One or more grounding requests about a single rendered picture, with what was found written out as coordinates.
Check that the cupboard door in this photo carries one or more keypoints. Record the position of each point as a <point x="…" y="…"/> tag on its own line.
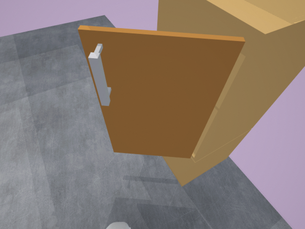
<point x="164" y="85"/>

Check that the handle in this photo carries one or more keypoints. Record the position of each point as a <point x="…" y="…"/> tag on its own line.
<point x="99" y="76"/>

